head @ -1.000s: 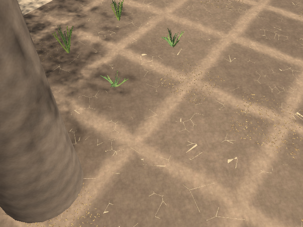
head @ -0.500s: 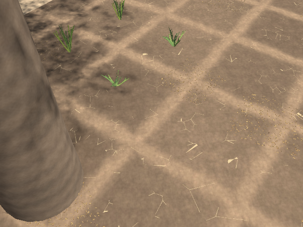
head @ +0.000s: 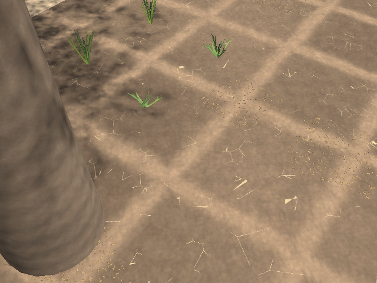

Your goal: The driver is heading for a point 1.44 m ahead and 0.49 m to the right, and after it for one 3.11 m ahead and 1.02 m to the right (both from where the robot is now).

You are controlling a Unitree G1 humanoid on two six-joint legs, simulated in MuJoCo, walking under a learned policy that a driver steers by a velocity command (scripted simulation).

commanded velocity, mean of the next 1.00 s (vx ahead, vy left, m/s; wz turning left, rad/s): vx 0.32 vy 0.00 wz -0.17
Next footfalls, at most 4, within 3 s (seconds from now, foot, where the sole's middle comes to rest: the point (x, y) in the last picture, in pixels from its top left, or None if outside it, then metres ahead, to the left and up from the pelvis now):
0.46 left None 0.09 0.17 -0.77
1.00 right None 0.40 -0.09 -0.77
1.44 left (196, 215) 0.77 0.00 -0.77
1.96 right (287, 205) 0.82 -0.36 -0.77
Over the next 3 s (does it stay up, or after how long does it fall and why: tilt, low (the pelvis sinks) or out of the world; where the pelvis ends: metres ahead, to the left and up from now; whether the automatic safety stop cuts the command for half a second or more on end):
stays up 1.24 -0.52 0.00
